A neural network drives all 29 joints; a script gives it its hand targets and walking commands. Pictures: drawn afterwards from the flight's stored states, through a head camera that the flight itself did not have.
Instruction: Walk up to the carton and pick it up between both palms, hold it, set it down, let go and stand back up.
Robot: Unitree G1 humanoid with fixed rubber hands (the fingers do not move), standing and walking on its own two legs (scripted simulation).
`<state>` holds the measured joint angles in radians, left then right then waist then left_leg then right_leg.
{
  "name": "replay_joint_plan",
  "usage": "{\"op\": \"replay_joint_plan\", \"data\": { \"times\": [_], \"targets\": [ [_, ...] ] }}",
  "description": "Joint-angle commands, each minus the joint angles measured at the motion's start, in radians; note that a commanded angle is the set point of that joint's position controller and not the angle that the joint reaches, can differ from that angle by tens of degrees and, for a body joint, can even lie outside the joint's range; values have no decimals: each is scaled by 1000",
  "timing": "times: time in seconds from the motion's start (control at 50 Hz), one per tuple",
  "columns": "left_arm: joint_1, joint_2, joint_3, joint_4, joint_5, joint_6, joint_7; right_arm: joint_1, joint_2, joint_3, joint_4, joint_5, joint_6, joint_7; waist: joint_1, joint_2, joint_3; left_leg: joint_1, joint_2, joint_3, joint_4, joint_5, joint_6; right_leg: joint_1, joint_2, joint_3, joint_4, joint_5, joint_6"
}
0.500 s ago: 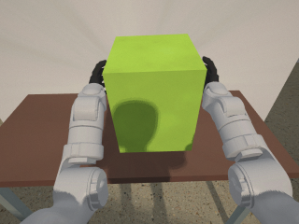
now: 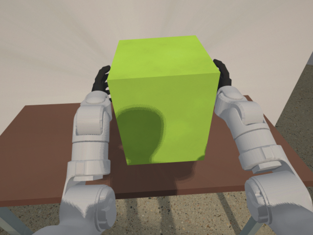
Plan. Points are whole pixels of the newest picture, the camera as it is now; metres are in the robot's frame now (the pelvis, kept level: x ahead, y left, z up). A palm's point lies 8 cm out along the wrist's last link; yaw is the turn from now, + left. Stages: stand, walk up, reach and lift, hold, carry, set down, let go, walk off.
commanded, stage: hold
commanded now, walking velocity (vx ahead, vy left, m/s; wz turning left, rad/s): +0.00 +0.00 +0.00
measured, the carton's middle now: (161, 100) +0.40 -0.01 +0.20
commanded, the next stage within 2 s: none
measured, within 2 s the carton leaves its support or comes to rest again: neither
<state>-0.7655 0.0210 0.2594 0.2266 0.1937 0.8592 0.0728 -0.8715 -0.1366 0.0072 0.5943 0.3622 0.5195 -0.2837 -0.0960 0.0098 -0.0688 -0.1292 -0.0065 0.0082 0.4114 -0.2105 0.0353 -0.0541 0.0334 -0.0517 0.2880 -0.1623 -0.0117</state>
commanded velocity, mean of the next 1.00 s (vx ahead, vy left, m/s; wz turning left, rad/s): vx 0.00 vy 0.00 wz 0.00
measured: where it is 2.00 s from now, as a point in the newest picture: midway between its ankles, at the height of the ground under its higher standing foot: outside the picture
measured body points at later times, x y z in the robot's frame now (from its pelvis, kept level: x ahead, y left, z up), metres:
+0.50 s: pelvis -0.01 +0.00 +0.00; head -0.09 +0.01 +0.44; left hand +0.37 +0.14 +0.27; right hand +0.38 -0.15 +0.28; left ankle +0.01 +0.09 -0.75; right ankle +0.00 -0.11 -0.75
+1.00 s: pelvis -0.01 -0.01 +0.00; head -0.09 +0.00 +0.44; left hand +0.38 +0.14 +0.27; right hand +0.38 -0.15 +0.28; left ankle +0.01 +0.09 -0.75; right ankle +0.00 -0.11 -0.75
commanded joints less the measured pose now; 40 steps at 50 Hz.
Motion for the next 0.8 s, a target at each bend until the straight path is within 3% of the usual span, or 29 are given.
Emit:
{"op": "replay_joint_plan", "data": {
  "times": [0.0,0.06,0.14,0.18,0.28,0.36,0.4,0.46,0.52,0.56,0.6,0.64,0.68,0.74,0.78],
  "targets": [
    [-944,-631,-460,-231,-191,-118,-135,-906,716,324,-353,147,-18,132,2,43,-544,205,-20,-59,-20,372,-81,98,49,32,10,328,70],
    [-940,-615,-441,-204,-193,-113,-136,-925,718,332,-358,154,-6,126,7,14,-551,200,-22,-56,-14,373,-73,112,50,35,8,350,74],
    [-955,-615,-430,-211,-188,-94,-144,-927,716,325,-334,165,18,116,3,18,-527,185,-21,-55,-24,355,-76,118,53,36,7,328,72],
    [-979,-615,-448,-236,-201,-90,-144,-917,716,318,-327,174,29,115,-14,40,-532,184,-22,-55,-21,359,-85,117,51,38,9,324,69],
    [-1009,-622,-443,-207,-201,-68,-142,-962,705,298,-304,183,48,124,-4,64,-502,157,-12,-57,-38,309,-89,89,58,36,-2,224,52],
    [-1033,-617,-405,-156,-190,-66,-143,-981,711,274,-245,180,63,132,6,60,-470,121,-11,-56,-52,270,-81,83,53,42,-5,194,49],
    [-1050,-598,-367,-119,-174,-68,-149,-972,710,249,-174,166,76,137,11,48,-425,86,-10,-54,-79,192,-71,70,49,44,-13,136,50],
    [-1093,-607,-381,-109,-204,-78,-145,-1029,731,246,-210,170,68,141,12,55,-494,86,-13,-55,-61,207,-71,76,45,51,-7,160,50],
    [-1093,-590,-330,-52,-183,-81,-147,-1046,742,239,-173,167,72,141,33,19,-462,63,-14,-52,-73,168,-54,64,44,51,-13,135,55],
    [-1103,-590,-337,-70,-189,-85,-147,-1035,741,240,-169,177,74,135,24,31,-488,80,-17,-53,-61,207,-63,76,47,53,-7,173,55],
    [-1116,-582,-321,-39,-187,-85,-152,-1050,742,226,-158,173,78,132,21,34,-464,60,-20,-53,-70,156,-57,61,40,53,-14,133,58],
    [-1114,-570,-302,-16,-189,-91,-154,-1072,758,231,-178,171,76,131,33,7,-481,50,-24,-50,-68,139,-42,69,36,57,-17,128,62],
    [-1121,-566,-299,-9,-182,-93,-157,-1039,746,209,-128,165,81,131,20,29,-459,47,-19,-52,-76,135,-51,59,35,57,-14,124,57],
    [-1111,-591,-320,-12,-195,-90,-161,-1059,729,202,-162,168,74,131,12,54,-485,50,-19,-53,-69,154,-62,65,37,57,-16,135,52],
    [-1102,-576,-304,-6,-194,-95,-161,-1064,738,219,-183,174,73,127,21,29,-496,54,-24,-56,-62,177,-58,77,38,54,-15,158,58]
  ]
}}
